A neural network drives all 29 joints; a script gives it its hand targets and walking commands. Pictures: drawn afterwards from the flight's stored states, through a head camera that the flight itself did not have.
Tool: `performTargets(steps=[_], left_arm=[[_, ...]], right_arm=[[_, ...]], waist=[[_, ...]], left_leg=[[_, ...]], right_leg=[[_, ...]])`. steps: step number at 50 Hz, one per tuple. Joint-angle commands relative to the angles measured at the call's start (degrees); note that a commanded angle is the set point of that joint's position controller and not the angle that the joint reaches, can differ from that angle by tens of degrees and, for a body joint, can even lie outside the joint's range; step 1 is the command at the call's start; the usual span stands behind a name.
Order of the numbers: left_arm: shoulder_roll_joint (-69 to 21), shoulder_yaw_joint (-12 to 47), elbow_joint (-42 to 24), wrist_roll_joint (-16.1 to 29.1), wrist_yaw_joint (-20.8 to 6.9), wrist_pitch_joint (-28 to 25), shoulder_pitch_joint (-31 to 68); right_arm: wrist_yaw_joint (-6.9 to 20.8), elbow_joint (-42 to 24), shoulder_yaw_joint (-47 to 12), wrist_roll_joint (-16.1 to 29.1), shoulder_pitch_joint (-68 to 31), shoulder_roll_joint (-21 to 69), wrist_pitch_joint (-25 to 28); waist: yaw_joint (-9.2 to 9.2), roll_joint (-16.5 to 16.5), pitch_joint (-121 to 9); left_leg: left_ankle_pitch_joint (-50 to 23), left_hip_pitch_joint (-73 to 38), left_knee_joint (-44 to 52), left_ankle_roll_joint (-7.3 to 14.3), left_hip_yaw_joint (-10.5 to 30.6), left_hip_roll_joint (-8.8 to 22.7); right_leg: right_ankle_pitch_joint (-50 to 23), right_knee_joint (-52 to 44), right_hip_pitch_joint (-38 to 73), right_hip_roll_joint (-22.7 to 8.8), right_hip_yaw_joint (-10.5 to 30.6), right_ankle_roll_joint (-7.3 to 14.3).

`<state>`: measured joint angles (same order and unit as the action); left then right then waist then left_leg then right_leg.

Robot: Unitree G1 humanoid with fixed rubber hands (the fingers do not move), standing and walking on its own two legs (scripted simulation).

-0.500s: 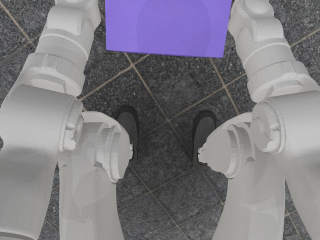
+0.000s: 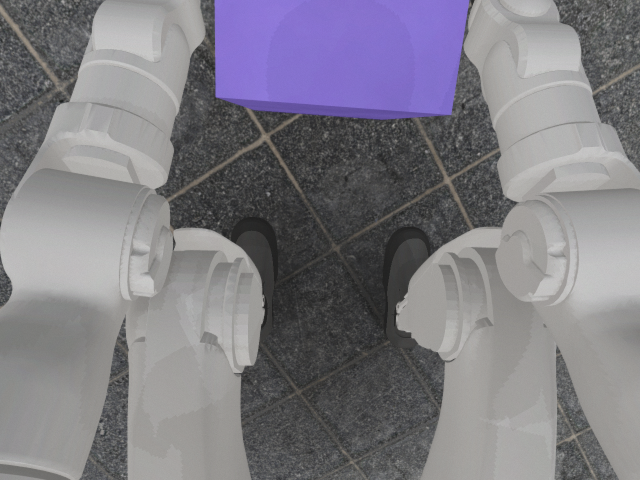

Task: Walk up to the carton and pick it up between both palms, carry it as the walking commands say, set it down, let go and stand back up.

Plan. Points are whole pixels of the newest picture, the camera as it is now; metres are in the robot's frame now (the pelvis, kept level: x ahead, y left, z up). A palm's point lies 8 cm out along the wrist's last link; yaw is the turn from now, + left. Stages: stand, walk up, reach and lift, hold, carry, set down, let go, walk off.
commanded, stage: reach and lift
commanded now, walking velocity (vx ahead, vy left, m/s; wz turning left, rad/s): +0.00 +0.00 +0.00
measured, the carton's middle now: (332, 3) +0.54 +0.02 -0.24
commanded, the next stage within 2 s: none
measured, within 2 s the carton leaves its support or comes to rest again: leaves its support in 0.08 s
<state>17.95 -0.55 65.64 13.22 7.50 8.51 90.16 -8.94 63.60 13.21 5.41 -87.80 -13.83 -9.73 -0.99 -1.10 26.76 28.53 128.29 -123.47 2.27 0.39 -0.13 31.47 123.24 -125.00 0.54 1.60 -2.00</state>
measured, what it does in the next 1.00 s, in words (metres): rises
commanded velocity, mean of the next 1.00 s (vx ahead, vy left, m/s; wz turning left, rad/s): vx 0.00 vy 0.00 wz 0.00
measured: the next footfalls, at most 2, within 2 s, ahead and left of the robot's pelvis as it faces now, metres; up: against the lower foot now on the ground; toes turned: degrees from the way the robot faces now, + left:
none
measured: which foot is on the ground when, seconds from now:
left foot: down 0.00-1.00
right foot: down 0.00-1.00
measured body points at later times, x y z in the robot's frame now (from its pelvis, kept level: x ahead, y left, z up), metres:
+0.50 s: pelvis -0.01 +0.00 +0.01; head +0.35 +0.05 +0.27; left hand +0.56 +0.17 -0.12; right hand +0.56 -0.11 -0.13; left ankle +0.13 +0.11 -0.34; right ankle +0.13 -0.14 -0.34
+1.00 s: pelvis -0.01 +0.00 +0.05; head +0.34 +0.04 +0.32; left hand +0.56 +0.15 -0.07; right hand +0.54 -0.12 -0.08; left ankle +0.13 +0.11 -0.34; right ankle +0.13 -0.14 -0.34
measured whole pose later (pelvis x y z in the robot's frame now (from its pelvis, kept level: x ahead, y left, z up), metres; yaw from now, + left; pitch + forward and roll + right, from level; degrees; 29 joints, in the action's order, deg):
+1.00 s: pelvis -0.01 +0.00 +0.05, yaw +4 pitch +25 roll -4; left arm 10.2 -8.0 49.1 3.5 11.4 21.3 86.7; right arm -8.2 34.5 26.6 -3.4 -75.1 -6.7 -23.6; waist -0.5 2.0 29.9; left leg 27.9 112.7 -115.9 1.9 1.4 -4.1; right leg 33.8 116.5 -107.8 1.8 3.1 -2.3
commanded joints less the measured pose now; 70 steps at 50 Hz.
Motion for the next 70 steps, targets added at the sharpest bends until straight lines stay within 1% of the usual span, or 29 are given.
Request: performTargets(steps=[1,6,7,11,12,18,22,24,25,28,29,31,35,37,38,40,41,43,44,46,51,55,60,62,64,66,67,68,70], left_arm=[[-58.5,13.2,-20.3,-1.8,-17.2,-0.9,34.4],[-61.4,16.1,-25.2,-2.5,-16.5,0.9,36.9],[-62.2,17.9,-30.8,0.1,-16.2,1.0,40.0],[-66.2,19.1,-30.5,0.4,-15.9,3.2,39.6],[-66.4,15.8,-20.8,-3.3,-16.2,4.1,35.9],[-69.9,15.5,-29.6,-1.8,-16.2,5.5,36.7],[-71.8,13.0,-22.9,-3.0,-15.9,7.6,34.0],[-72.0,14.1,-31.6,-1.3,-15.6,7.1,39.9],[-71.0,10.4,-21.7,-4.3,-15.8,7.8,35.7],[-75.1,11.3,-24.9,-4.8,-16.1,9.0,30.5],[-74.2,10.5,-22.3,-4.8,-16.0,9.2,31.2],[-73.8,10.3,-25.7,-5.5,-15.7,8.8,32.7],[-73.9,14.5,-33.4,-2.5,-14.6,9.4,36.3],[-75.0,11.5,-25.0,-5.9,-14.4,10.8,29.9],[-76.9,10.0,-22.8,-6.4,-14.8,11.0,27.3],[-76.7,13.7,-31.6,-3.9,-14.4,11.0,29.0],[-76.0,11.3,-24.8,-7.1,-14.6,11.8,26.5],[-77.7,11.6,-26.2,-6.9,-14.7,11.8,23.4],[-79.2,12.9,-29.4,-4.9,-14.7,11.6,24.1],[-77.2,12.1,-28.0,-6.5,-14.7,11.9,24.6],[-76.7,14.3,-28.8,-5.9,-15.0,12.6,26.5],[-76.2,13.4,-31.5,-6.6,-14.4,12.4,25.5],[-76.7,16.1,-33.6,-5.0,-14.3,13.6,28.4],[-79.9,13.6,-26.2,-7.5,-14.3,14.7,21.6],[-79.9,13.0,-26.6,-6.6,-14.4,14.6,21.7],[-81.8,15.9,-32.3,-5.2,-14.0,14.3,23.1],[-78.0,14.8,-31.8,-6.2,-13.6,14.1,24.7],[-79.7,16.3,-32.7,-6.4,-13.3,14.6,22.5],[-78.6,15.3,-32.4,-6.7,-13.4,15.1,23.3]], right_arm=[[16.6,-19.6,-15.5,5.4,-35.4,59.8,2.9],[16.8,-22.2,-13.8,5.3,-36.4,59.9,1.2],[16.5,-27.6,-15.5,5.2,-37.6,61.2,0.7],[17.3,-23.1,-15.3,4.2,-34.0,63.6,-2.0],[17.8,-17.4,-13.7,1.7,-33.1,63.5,-2.6],[18.8,-29.5,-15.5,1.6,-38.3,63.2,-4.4],[18.8,-26.8,-14.5,-0.4,-40.0,61.9,-5.7],[18.1,-31.5,-15.6,0.4,-40.1,63.3,-6.3],[18.1,-28.2,-12.3,-1.8,-42.0,60.1,-5.9],[18.4,-38.1,-16.9,0.5,-45.3,60.9,-5.9],[18.4,-31.8,-14.9,-1.7,-42.1,61.5,-6.9],[18.6,-32.4,-17.3,0.0,-43.2,63.9,-7.3],[17.7,-40.3,-19.9,1.7,-44.7,64.0,-7.9],[17.5,-38.1,-19.7,1.2,-46.3,61.7,-8.2],[17.8,-32.8,-18.2,-1.3,-39.6,65.1,-9.3],[17.9,-43.2,-22.4,2.1,-43.2,66.4,-9.4],[17.9,-35.7,-19.2,-0.9,-39.0,63.8,-10.2],[17.7,-41.7,-23.3,1.6,-43.1,66.7,-9.7],[17.4,-44.6,-24.6,1.4,-42.1,65.2,-9.8],[17.5,-39.6,-25.2,2.1,-41.5,65.3,-10.3],[17.1,-36.8,-22.3,-1.2,-36.8,64.4,-11.3],[17.1,-38.7,-22.3,0.4,-37.0,67.2,-11.3],[16.8,-40.5,-21.8,0.1,-36.8,65.1,-11.7],[17.0,-41.5,-22.9,-0.7,-40.7,62.9,-11.6],[17.0,-41.1,-22.3,-1.8,-38.6,64.0,-12.0],[17.3,-40.7,-23.3,-1.0,-35.1,66.2,-12.5],[17.2,-40.4,-24.1,0.9,-37.6,65.4,-12.1],[17.3,-43.3,-23.7,-0.3,-38.7,63.7,-12.2],[17.2,-39.7,-23.7,-0.1,-34.2,66.0,-13.4]], waist=[[3.82,3.7,-96.6],[6.32,10.7,-109.3],[8.79,5.5,-117.7],[9.77,8.5,-115.2],[9.28,8.5,-103.9],[11.37,6.9,-112.0],[12.47,5.7,-107.4],[13.19,4.2,-116.1],[13.70,5.8,-105.9],[10.09,7.6,-116.5],[12.73,4.8,-110.6],[9.54,4.1,-114.9],[11.99,5.4,-127.7],[9.70,6.7,-122.1],[11.60,2.0,-116.9],[10.34,2.4,-130.7],[10.25,4.0,-123.5],[7.58,2.3,-126.9],[10.99,1.0,-131.2],[7.90,2.5,-126.0],[12.53,2.0,-127.1],[10.07,1.4,-128.7],[12.95,2.8,-131.1],[9.66,4.4,-127.7],[13.70,0.0,-126.9],[13.58,1.2,-132.6],[9.47,4.9,-131.1],[12.54,4.5,-133.8],[10.93,2.7,-131.7]], left_leg=[[-21.3,-47.0,6.0,-2.1,-1.0,-6.8],[-22.1,-57.6,5.4,-3.3,-2.3,-6.7],[-24.4,-60.8,6.3,-2.8,-1.0,-7.3],[-21.8,-62.9,8.6,-3.6,-1.4,-7.3],[-14.7,-55.9,8.8,-3.5,-1.8,-7.1],[-15.0,-60.8,10.6,-3.0,-0.3,-7.9],[-11.8,-58.5,12.0,-2.8,0.7,-7.9],[-14.8,-60.8,11.2,-2.7,-0.9,-8.4],[-9.3,-56.5,11.6,-2.5,0.3,-7.9],[-16.2,-63.4,11.2,-2.6,-0.5,-8.7],[-12.7,-60.3,12.3,-2.7,1.2,-7.9],[-15.4,-60.4,12.4,-2.3,-1.0,-8.5],[-21.0,-69.1,12.5,-2.7,0.3,-8.7],[-17.2,-66.8,12.5,-2.7,-0.6,-8.7],[-15.3,-63.9,14.4,-2.1,0.2,-8.8],[-22.8,-70.5,15.0,-1.9,0.6,-9.3],[-18.3,-65.7,15.1,-2.6,-1.3,-9.2],[-22.7,-66.8,15.0,-1.7,-1.2,-9.8],[-24.5,-70.0,14.5,-1.7,-0.1,-9.5],[-20.4,-65.3,16.0,-2.2,-1.4,-9.8],[-18.6,-67.4,16.7,-2.9,-0.6,-9.6],[-20.2,-71.9,19.8,-2.1,0.2,-9.9],[-18.8,-74.5,20.8,-2.4,1.2,-10.1],[-15.4,-73.3,20.9,-2.8,-0.1,-9.8],[-17.0,-75.8,23.3,-2.3,2.3,-9.7],[-21.2,-80.0,23.5,-3.0,2.4,-10.1],[-20.0,-78.8,22.9,-3.0,0.9,-9.7],[-21.4,-82.7,23.8,-2.8,2.6,-9.7],[-18.8,-80.6,25.5,-2.9,1.7,-9.9]], right_leg=[[-19.3,-4.1,29.0,7.7,-9.1,0.9],[-17.9,-6.2,29.7,8.0,-9.3,1.4],[-21.7,-5.8,35.2,8.0,-10.1,1.1],[-17.7,-7.8,32.3,8.1,-10.9,1.4],[-11.2,-8.8,26.7,7.6,-10.3,1.7],[-12.6,-10.0,29.8,7.7,-11.1,1.5],[-9.5,-11.3,27.4,7.5,-10.7,2.1],[-13.2,-13.1,35.6,8.1,-9.7,1.9],[-8.1,-12.5,27.5,7.7,-10.3,2.3],[-13.1,-12.8,34.2,7.9,-9.5,2.0],[-10.3,-12.5,29.8,7.5,-10.6,1.7],[-12.7,-13.8,35.5,7.9,-9.4,1.5],[-17.8,-13.2,38.9,8.7,-9.7,1.2],[-12.6,-14.6,36.1,8.5,-9.2,1.4],[-11.8,-15.8,35.6,8.2,-10.1,1.0],[-19.6,-15.1,43.2,9.1,-9.5,0.9],[-14.6,-16.3,38.9,8.7,-9.7,1.1],[-18.0,-16.8,41.1,9.2,-8.9,0.6],[-20.2,-17.7,43.6,9.1,-8.7,0.5],[-17.0,-19.1,43.2,8.6,-8.1,0.1],[-15.5,-20.8,42.8,8.7,-8.6,0.7],[-16.9,-21.3,44.1,9.4,-8.2,0.1],[-15.8,-23.4,45.0,9.6,-7.9,0.6],[-12.0,-24.2,43.4,9.3,-7.8,1.3],[-13.4,-25.7,43.9,9.4,-9.0,0.5],[-17.2,-26.2,46.7,9.5,-8.3,1.1],[-14.8,-25.9,44.6,9.6,-7.0,1.0],[-16.3,-26.4,44.6,9.5,-7.8,1.1],[-15.2,-27.5,47.3,10.0,-7.8,0.7]])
